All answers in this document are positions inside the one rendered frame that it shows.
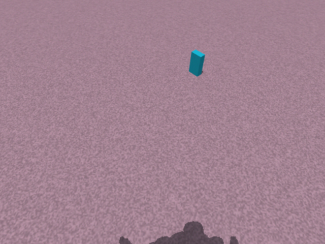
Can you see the carton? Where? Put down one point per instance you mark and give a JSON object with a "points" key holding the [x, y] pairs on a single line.
{"points": [[196, 62]]}

